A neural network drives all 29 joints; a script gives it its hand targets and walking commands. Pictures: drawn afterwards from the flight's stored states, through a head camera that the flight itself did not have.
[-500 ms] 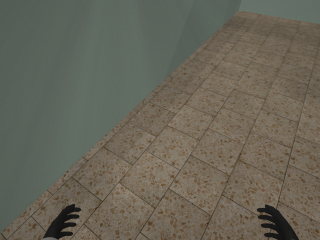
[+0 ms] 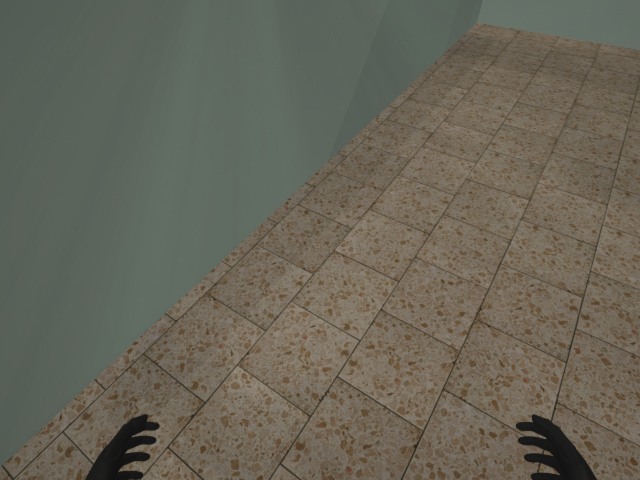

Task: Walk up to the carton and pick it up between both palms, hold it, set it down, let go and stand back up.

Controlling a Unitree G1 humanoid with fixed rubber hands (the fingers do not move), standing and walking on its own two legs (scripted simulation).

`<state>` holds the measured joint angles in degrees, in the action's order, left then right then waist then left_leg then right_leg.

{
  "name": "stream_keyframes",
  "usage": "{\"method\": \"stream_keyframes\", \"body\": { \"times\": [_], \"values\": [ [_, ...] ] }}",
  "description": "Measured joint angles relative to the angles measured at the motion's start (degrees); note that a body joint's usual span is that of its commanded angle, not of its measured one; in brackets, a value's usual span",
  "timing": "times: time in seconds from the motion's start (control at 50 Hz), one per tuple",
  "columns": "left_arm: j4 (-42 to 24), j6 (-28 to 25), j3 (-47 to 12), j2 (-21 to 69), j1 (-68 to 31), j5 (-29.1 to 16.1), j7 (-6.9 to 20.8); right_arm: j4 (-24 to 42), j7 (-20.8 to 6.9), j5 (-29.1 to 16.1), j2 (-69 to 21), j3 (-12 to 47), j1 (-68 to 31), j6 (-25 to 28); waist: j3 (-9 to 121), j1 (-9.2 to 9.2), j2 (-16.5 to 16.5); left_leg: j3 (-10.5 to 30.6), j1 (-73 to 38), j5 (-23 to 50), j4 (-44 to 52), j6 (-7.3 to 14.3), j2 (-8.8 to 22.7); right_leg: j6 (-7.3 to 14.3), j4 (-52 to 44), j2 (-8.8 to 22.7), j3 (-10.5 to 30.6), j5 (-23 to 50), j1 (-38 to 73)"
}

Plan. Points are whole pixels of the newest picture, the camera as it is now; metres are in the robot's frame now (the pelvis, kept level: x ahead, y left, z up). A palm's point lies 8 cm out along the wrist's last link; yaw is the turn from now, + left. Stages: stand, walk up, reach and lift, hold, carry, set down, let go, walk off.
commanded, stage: stand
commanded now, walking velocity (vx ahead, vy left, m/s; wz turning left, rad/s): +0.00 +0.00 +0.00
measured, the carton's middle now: out of the picture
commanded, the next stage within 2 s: none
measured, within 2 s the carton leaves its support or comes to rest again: neither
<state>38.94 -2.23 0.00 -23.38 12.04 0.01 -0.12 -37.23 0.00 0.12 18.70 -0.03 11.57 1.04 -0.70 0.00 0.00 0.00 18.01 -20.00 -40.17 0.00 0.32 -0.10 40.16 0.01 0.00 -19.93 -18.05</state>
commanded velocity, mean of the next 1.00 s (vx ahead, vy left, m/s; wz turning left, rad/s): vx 0.00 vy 0.00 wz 0.00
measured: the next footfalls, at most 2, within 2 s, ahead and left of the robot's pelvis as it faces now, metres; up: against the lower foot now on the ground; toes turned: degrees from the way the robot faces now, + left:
none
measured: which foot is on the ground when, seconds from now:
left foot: down 0.00-1.00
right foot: down 0.00-1.00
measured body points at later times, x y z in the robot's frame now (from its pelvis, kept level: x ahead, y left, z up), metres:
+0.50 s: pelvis +0.00 +0.00 +0.00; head -0.01 +0.00 +0.45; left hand +0.14 +0.30 -0.08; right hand +0.15 -0.28 -0.08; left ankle +0.02 +0.12 -0.72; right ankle +0.02 -0.12 -0.72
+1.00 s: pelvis +0.00 +0.00 +0.00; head +0.00 +0.00 +0.45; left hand +0.14 +0.31 -0.08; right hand +0.14 -0.28 -0.09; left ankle +0.02 +0.12 -0.72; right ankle +0.02 -0.12 -0.72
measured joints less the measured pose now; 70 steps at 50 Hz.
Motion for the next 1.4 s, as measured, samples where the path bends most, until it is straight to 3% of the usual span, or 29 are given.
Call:
{"method": "stream_keyframes", "body": {
  "times": [1.4],
  "values": [
    [4.22,0.00,0.00,-0.08,-0.61,0.00,0.00,-3.28,0.00,0.00,0.05,0.00,0.00,0.00,-0.25,0.00,0.00,0.00,0.00,1.75,2.52,0.00,0.00,0.01,-2.52,0.00,0.00,1.76,0.00]
  ]
}}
